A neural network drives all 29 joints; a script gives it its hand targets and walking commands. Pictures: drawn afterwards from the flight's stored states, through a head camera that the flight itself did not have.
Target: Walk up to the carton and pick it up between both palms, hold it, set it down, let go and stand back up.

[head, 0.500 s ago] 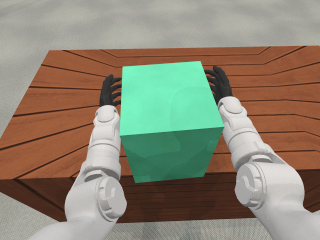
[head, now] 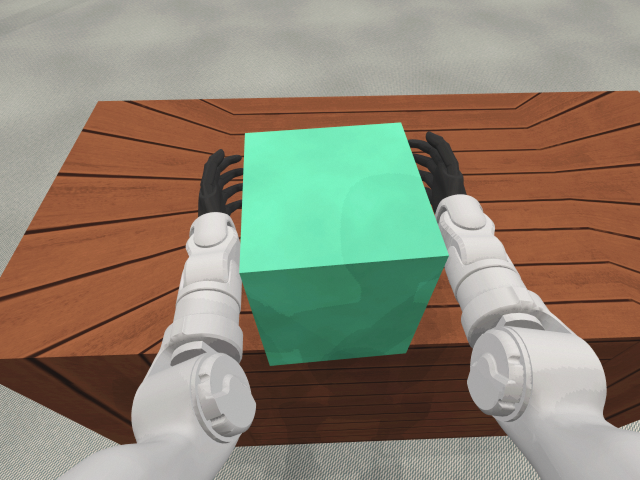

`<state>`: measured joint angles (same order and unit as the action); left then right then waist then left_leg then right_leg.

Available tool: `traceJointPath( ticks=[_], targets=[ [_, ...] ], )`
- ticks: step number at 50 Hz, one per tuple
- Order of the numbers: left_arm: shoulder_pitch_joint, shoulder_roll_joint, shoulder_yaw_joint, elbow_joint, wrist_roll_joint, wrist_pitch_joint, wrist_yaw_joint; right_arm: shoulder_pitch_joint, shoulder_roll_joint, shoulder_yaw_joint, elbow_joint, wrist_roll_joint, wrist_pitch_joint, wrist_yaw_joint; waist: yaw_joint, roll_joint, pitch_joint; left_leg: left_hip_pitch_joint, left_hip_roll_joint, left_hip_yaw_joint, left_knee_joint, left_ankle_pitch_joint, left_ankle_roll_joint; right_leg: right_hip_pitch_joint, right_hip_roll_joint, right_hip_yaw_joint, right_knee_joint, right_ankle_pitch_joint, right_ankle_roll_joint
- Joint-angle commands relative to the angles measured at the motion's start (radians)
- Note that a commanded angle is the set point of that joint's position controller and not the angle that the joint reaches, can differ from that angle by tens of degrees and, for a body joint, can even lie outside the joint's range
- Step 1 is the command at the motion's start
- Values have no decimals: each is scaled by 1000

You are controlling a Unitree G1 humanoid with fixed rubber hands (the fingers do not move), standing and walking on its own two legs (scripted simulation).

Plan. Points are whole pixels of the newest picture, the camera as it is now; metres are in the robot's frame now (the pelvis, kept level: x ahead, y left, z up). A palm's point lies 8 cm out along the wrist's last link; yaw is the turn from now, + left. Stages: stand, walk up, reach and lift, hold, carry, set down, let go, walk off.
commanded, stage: set down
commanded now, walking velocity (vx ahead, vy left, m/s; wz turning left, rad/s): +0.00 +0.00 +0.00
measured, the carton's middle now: (331, 251) +0.40 +0.03 +0.04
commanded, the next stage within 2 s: none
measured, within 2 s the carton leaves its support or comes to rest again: rests again in 0.68 s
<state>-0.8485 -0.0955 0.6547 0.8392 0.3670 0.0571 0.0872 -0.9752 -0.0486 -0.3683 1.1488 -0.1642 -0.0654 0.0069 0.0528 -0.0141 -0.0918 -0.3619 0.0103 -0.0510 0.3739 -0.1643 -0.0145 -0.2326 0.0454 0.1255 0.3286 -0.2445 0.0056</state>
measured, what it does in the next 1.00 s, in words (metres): stands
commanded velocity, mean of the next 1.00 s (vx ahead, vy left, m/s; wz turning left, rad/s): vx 0.00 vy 0.00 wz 0.00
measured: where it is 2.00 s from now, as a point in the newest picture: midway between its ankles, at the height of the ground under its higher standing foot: outside the picture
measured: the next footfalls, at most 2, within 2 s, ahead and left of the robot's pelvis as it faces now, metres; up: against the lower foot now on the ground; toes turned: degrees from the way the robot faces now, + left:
none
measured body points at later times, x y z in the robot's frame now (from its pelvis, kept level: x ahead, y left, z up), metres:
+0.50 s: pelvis +0.00 +0.00 +0.00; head +0.04 +0.01 +0.45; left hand +0.42 +0.19 +0.09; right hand +0.46 -0.11 +0.12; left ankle +0.01 +0.13 -0.74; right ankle -0.06 -0.13 -0.74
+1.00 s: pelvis -0.01 +0.01 -0.01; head +0.07 +0.02 +0.44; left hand +0.44 +0.21 +0.07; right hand +0.47 -0.09 +0.08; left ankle +0.01 +0.13 -0.74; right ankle -0.06 -0.13 -0.74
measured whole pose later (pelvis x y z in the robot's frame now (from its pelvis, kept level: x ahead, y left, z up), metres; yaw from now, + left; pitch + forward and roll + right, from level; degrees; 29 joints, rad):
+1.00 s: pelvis -0.01 +0.01 -0.01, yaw +0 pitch +18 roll -1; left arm -0.88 0.04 0.45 0.96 0.14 -0.03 0.19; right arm -0.97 -0.10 -0.09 1.12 0.02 -0.06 0.00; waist 0.05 -0.01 -0.17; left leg -0.59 0.01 -0.05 0.41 -0.14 -0.01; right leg -0.46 0.05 0.13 0.37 -0.23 0.00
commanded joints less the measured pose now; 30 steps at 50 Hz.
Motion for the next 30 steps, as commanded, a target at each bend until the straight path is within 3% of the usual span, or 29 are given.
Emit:
traceJointPath(
  ticks=[1, 18, 24, 26, 30],
  targets=[
    [-505, -279, -119, 7, 53, -45, -88, -492, 558, 127, -173, -119, -31, 156, 197, -90, -450, 235, 3, 233, -2, 500, 21, 134, -22, -154, 58, 550, 70],
    [-480, -173, -45, -32, 78, -55, -50, -445, 425, 41, -220, -160, -9, 128, 176, -102, -419, 261, -12, 230, 3, 535, 41, 96, -19, -163, 44, 531, 76],
    [-454, -62, -47, -39, 47, -64, -12, -423, 276, 56, -211, -107, -8, 100, 171, -86, -438, 263, -8, 226, 17, 571, 34, 77, -12, -159, 47, 559, 69],
    [-445, 28, -61, -51, 13, -74, 16, -421, 162, 74, -212, -67, -15, 80, 172, -73, -467, 275, -1, 218, 34, 608, 29, 48, -8, -157, 51, 570, 64],
    [-473, 87, -113, -41, -43, -83, 56, -466, 84, 142, -190, 23, -11, 48, 172, -66, -491, 241, 6, 210, 49, 610, 23, 32, -1, -146, 52, 595, 50]
  ],
)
